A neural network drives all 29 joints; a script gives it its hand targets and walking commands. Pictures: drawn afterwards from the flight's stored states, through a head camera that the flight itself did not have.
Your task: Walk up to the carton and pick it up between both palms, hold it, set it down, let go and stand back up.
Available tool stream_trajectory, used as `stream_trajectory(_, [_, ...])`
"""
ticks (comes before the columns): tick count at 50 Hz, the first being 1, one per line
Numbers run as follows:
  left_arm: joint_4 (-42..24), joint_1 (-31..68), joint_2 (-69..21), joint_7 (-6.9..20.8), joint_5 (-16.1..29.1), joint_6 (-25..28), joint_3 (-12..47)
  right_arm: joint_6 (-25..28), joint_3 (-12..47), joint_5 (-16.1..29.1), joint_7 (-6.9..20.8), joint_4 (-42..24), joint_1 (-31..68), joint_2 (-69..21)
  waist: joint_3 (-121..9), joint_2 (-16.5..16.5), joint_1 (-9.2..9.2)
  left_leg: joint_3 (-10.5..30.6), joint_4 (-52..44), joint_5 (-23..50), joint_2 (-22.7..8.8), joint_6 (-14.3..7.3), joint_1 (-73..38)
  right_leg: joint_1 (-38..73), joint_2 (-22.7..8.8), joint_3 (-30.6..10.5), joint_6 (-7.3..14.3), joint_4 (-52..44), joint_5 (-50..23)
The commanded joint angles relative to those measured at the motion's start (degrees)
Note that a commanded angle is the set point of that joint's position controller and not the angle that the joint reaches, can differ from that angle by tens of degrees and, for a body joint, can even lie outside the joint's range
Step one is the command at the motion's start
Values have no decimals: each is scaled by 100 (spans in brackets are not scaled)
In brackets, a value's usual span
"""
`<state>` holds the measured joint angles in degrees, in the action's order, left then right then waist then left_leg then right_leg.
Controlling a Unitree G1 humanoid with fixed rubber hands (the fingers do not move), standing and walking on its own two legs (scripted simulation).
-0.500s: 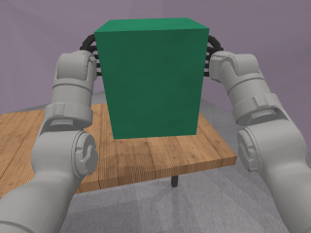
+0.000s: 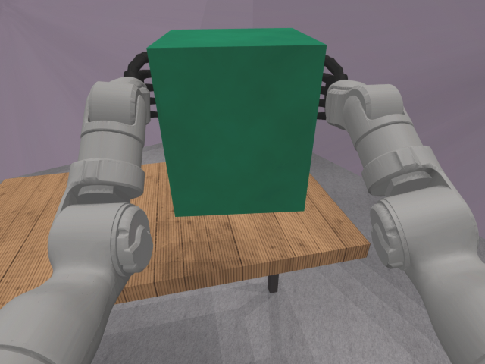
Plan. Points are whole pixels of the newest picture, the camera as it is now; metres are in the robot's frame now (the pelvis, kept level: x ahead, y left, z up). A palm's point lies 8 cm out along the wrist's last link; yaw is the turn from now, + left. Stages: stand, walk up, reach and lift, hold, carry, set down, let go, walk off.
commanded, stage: hold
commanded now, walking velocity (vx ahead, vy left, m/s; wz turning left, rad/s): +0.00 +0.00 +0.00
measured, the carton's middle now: (236, 118) +0.39 -0.01 +0.31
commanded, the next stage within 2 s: set down in 1.40 s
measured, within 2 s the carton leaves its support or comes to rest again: neither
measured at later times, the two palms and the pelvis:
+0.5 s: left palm (138, 94) +0.36 +0.13 +0.36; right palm (337, 100) +0.36 -0.16 +0.34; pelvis +0.00 +0.00 +0.00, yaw +0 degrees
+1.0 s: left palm (137, 94) +0.36 +0.14 +0.36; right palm (337, 98) +0.35 -0.16 +0.35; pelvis +0.00 +0.00 +0.00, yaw +0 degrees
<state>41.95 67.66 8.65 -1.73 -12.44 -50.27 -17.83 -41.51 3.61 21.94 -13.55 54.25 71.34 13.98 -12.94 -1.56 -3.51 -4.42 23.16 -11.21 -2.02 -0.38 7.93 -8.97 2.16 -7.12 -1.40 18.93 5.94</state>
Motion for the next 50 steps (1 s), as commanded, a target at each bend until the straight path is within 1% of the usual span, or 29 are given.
stream_trajectory(1, [-891,4304,-3454,967,1183,466,951,307,449,1104,978,-1864,4708,-3911,-1573,136,86,733,-735,192,149,101,413,1386,420,463,197,-330,-639])
stream_trajectory(2, [-771,4372,-3490,991,1179,478,994,366,285,974,958,-1882,4808,-3805,-1381,122,-77,683,-711,103,185,145,516,1278,349,423,225,-408,-631])
stream_trajectory(4, [-908,4253,-3522,1014,1236,504,1107,390,423,1072,899,-2215,4801,-3857,-1601,196,-13,699,-614,600,222,184,269,1162,339,383,207,-387,-896])
stream_trajectory(5, [-1600,4375,-3641,961,1523,502,1494,378,577,1284,860,-2552,4649,-3960,-2402,-7,-230,693,-433,1119,276,274,-183,1474,388,415,194,-309,-1433])
stream_trajectory(6, [-1625,4384,-3658,875,1479,485,1437,355,762,1554,863,-2604,4774,-3928,-2536,-119,-82,736,-321,1393,303,331,-355,1497,437,401,240,-302,-1541])
stream_trajectory(7, [-1007,4561,-3553,890,1181,433,1056,272,303,1248,874,-1769,4741,-3631,-1298,-140,-38,727,-486,634,282,291,120,1038,377,344,246,-421,-753])
stream_trajectory(11, [-502,4438,-3404,1073,1118,444,944,309,129,876,953,-1652,4904,-3811,-855,240,-109,700,-936,-638,156,20,1024,1140,380,436,178,-351,13])
stream_trajectory(12, [-477,4253,-3565,1072,1079,433,1024,378,157,840,980,-1924,5017,-3705,-959,-156,-90,699,-1010,-601,124,36,896,1361,366,492,229,-355,-79])
stream_trajectory(14, [-755,4422,-3637,1014,1163,460,1184,388,135,907,1034,-1845,4953,-3597,-1140,-292,-114,737,-923,-251,94,117,805,1374,426,455,253,-282,-428])
stream_trajectory(15, [-219,4584,-3483,1040,964,450,759,331,-78,689,1067,-1380,5065,-3518,-708,-42,57,721,-993,-777,73,33,1225,1263,415,468,221,-226,7])
stream_trajectory(16, [-879,4633,-3637,1027,1337,579,1224,399,165,867,1101,-1845,4876,-3772,-1569,-133,-106,764,-1025,-432,40,53,958,1575,439,413,217,-139,-437])
stream_trajectory(17, [-930,4470,-3423,961,1415,568,1179,408,362,1016,1025,-2190,4861,-3902,-1859,161,59,699,-764,147,165,51,583,1467,373,379,178,-239,-793])
stream_trajectory(19, [-332,4651,-3447,990,1102,529,717,352,191,885,1064,-1468,4984,-3692,-947,134,40,712,-946,-513,161,51,889,1115,397,406,241,-350,-14])
stream_trajectory(22, [-765,4574,-3569,947,1237,588,1032,486,311,941,1080,-2125,5211,-3907,-1646,-60,133,734,-849,-125,91,32,812,1391,454,505,174,-174,-561])
stream_trajectory(26, [-792,4427,-3471,993,1295,559,954,410,433,1071,914,-2110,4964,-3936,-1685,544,-67,688,-545,502,276,111,189,1253,337,401,158,-452,-794])
stream_trajectory(27, [-1101,4307,-3484,980,1341,537,1176,404,589,1218,892,-2425,4878,-3998,-2097,171,-60,708,-477,819,247,196,-11,1360,390,436,193,-348,-1041])
stream_trajectory(29, [-397,4478,-3225,1002,1073,524,647,361,357,1002,932,-1870,5038,-4005,-1206,478,129,642,-666,1,266,44,455,857,366,471,175,-449,-252])
stream_trajectory(31, [-534,4532,-3286,999,1067,584,655,360,423,953,974,-1801,4950,-4084,-1298,400,166,685,-704,65,214,45,507,1060,346,407,208,-428,-357])
stream_trajectory(32, [-1020,4581,-3494,1013,1324,600,1034,396,430,1036,932,-2110,4922,-4018,-1868,150,-108,711,-729,320,155,104,295,1347,375,435,205,-376,-772])
stream_trajectory(35, [-800,4786,-3287,955,1165,581,795,381,478,1157,931,-1958,5054,-3985,-1664,72,141,637,-562,352,300,187,358,1217,328,401,207,-378,-607])
stream_trajectory(36, [-1407,4693,-3511,933,1433,608,1219,415,469,1180,918,-2334,4863,-3918,-2127,58,-121,694,-533,743,207,223,145,1304,376,401,275,-335,-981])
stream_trajectory(37, [-773,4578,-3369,898,1143,543,772,390,529,1196,929,-2007,5105,-3953,-1474,12,188,686,-597,386,213,137,494,1155,420,423,215,-328,-589])
stream_trajectory(38, [-707,4422,-3575,952,1171,510,996,373,177,917,944,-1789,4867,-3716,-1102,-100,-81,661,-768,99,164,200,614,1051,439,454,243,-400,-428])
stream_trajectory(39, [-1276,4523,-3651,964,1346,525,1253,434,422,1140,973,-2321,4911,-3902,-2033,-242,-67,700,-727,400,138,216,449,1605,466,474,218,-256,-896])
stream_trajectory(42, [-629,4491,-3765,996,1283,505,1276,390,-80,899,1018,-1709,4902,-3501,-1284,-429,-235,818,-930,-450,71,151,881,1338,421,416,263,-300,-307])
stream_trajectory(43, [-935,4629,-3612,972,1266,555,1102,460,272,1009,1039,-2078,5067,-3875,-1830,-151,46,747,-861,-54,48,68,723,1561,440,472,209,-195,-703])
stream_trajectory(44, [-789,4425,-3623,959,1268,508,1125,430,170,1013,986,-2088,5017,-3664,-1744,-142,-114,745,-759,48,106,122,643,1497,441,475,245,-228,-718])
stream_trajectory(47, [-292,4254,-3448,1010,1035,493,805,366,21,707,1024,-1578,4824,-3639,-889,28,-39,662,-881,-348,155,87,984,1308,356,446,236,-377,-279])
stream_trajectory(50, [-728,4454,-3534,1046,1218,538,965,367,242,948,1026,-1828,4856,-3690,-1454,173,-57,747,-830,10,129,121,650,1379,418,426,198,-347,-540])
